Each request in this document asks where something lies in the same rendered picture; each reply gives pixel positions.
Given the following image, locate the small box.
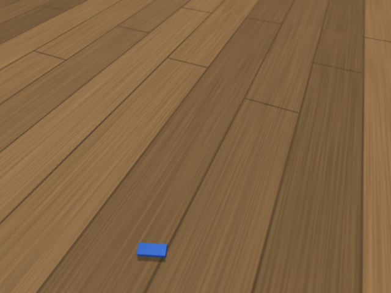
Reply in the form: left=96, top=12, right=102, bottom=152
left=137, top=242, right=167, bottom=258

